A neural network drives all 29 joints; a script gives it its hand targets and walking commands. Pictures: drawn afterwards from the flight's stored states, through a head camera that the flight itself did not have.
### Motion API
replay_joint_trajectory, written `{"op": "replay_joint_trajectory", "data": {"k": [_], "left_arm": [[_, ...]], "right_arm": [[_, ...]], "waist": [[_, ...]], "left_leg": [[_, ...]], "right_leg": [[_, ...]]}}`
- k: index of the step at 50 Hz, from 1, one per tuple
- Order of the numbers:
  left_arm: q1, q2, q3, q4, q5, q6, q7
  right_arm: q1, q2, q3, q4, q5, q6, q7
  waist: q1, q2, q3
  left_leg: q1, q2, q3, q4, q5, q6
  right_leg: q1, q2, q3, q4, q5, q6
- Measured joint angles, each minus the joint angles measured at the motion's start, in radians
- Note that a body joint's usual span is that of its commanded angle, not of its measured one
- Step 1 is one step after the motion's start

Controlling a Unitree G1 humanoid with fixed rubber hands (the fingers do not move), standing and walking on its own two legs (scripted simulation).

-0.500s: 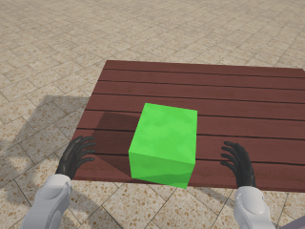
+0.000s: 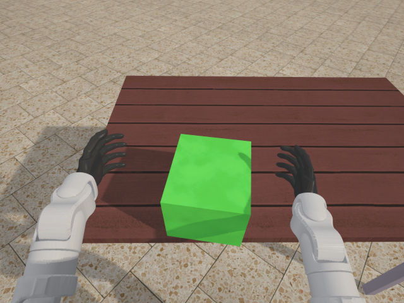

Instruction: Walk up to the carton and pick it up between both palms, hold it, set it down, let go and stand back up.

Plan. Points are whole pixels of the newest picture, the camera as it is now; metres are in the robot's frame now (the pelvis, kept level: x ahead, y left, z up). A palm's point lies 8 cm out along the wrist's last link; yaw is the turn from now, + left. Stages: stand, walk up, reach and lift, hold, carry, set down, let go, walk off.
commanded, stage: reach and lift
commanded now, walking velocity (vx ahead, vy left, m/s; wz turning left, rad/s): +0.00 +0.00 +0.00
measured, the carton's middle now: (209, 188) +0.37 -0.02 +0.00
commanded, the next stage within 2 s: none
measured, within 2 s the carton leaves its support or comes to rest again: neither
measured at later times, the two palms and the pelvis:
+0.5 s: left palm (111, 135) +0.39 +0.18 +0.15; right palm (297, 157) +0.36 -0.19 +0.11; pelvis -0.01 -0.01 +0.00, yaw +0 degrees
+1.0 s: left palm (131, 163) +0.40 +0.16 +0.06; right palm (287, 178) +0.36 -0.19 +0.04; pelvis -0.01 -0.01 +0.00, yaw +0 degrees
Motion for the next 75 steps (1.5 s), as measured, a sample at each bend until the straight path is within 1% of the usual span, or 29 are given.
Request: {"op": "replay_joint_trajectory", "data": {"k": [9,17,22,26,30,33,42,46,51,57,68,74,75], "left_arm": [[-0.129,0.000,0.018,0.113,0.013,0.001,0.001],[-0.273,0.000,0.028,0.264,0.029,-0.027,0.006],[-0.351,0.000,0.028,0.370,0.032,-0.066,0.013],[-0.413,0.000,0.024,0.471,0.038,-0.118,0.017],[-0.450,-0.001,0.016,0.583,0.050,-0.192,0.017],[-0.454,-0.007,0.010,0.666,0.055,-0.271,0.017],[-0.450,-0.054,-0.011,0.921,0.065,-0.560,0.024],[-0.450,-0.077,-0.028,1.006,0.065,-0.679,0.030],[-0.451,-0.099,-0.038,1.070,0.065,-0.777,0.041],[-0.452,-0.116,-0.039,1.104,0.069,-0.839,0.055],[-0.455,-0.144,-0.015,1.105,0.118,-0.878,0.066],[-0.458,-0.201,0.049,1.105,0.204,-0.874,0.069],[-0.459,-0.211,0.062,1.105,0.221,-0.870,0.072]], "right_arm": [[-0.133,-0.017,0.000,0.117,0.007,0.000,-0.002],[-0.269,-0.019,0.000,0.239,0.009,-0.009,-0.007],[-0.339,-0.019,0.000,0.317,0.010,-0.019,-0.009],[-0.398,-0.019,0.000,0.396,0.010,-0.038,-0.009],[-0.436,-0.019,0.000,0.481,0.010,-0.078,-0.012],[-0.441,-0.019,0.000,0.546,0.009,-0.121,-0.012],[-0.428,-0.016,0.000,0.735,0.009,-0.310,-0.004],[-0.427,-0.010,0.000,0.809,0.009,-0.392,0.004],[-0.433,0.000,0.000,0.877,0.010,-0.478,0.017],[-0.454,0.004,0.000,0.942,0.010,-0.547,0.021],[-0.467,0.017,0.000,0.962,0.010,-0.608,0.022],[-0.469,0.074,0.000,0.965,0.010,-0.628,0.014],[-0.470,0.085,-0.003,0.967,0.010,-0.631,0.004]], "waist": [[-0.011,0.000,0.000],[-0.024,0.000,-0.002],[-0.027,0.000,-0.012],[-0.027,0.000,-0.023],[-0.028,0.000,-0.031],[-0.028,0.000,-0.041],[-0.028,0.000,-0.100],[-0.029,0.000,-0.143],[-0.029,0.000,-0.187],[-0.029,0.000,-0.208],[-0.033,0.000,-0.222],[-0.039,0.000,-0.223],[-0.040,0.000,-0.222]], "left_leg": [[-0.026,0.000,0.000,0.000,0.005,0.000],[-0.058,0.000,0.000,0.000,0.016,0.000],[-0.084,0.000,0.000,0.000,0.024,-0.001],[-0.104,0.000,-0.001,0.000,0.030,-0.002],[-0.116,0.000,-0.001,0.000,0.033,-0.002],[-0.127,0.000,-0.001,0.000,0.035,-0.003],[-0.213,0.000,-0.001,0.006,0.041,-0.005],[-0.287,0.000,-0.002,0.021,0.042,-0.005],[-0.372,0.000,-0.002,0.041,0.041,-0.005],[-0.439,0.000,-0.003,0.061,0.038,-0.005],[-0.480,0.000,-0.004,0.071,0.036,-0.004],[-0.477,0.000,-0.004,0.071,0.036,-0.004],[-0.476,0.000,-0.004,0.071,0.036,-0.004]], "right_leg": [[-0.026,0.000,0.000,0.000,0.005,0.000],[-0.058,0.000,0.000,0.000,0.017,0.000],[-0.084,0.000,0.000,0.000,0.024,0.000],[-0.104,0.000,0.000,0.000,0.030,0.000],[-0.116,0.000,0.000,0.000,0.033,0.000],[-0.127,0.000,0.000,0.000,0.035,0.000],[-0.210,0.000,0.000,0.000,0.043,0.000],[-0.277,0.000,0.000,0.000,0.052,0.000],[-0.352,0.000,0.000,0.000,0.062,0.000],[-0.409,0.000,0.000,0.000,0.070,0.000],[-0.446,0.000,0.000,0.000,0.073,0.001],[-0.442,0.000,0.000,0.000,0.073,0.002],[-0.441,0.000,0.000,0.000,0.073,0.002]]}}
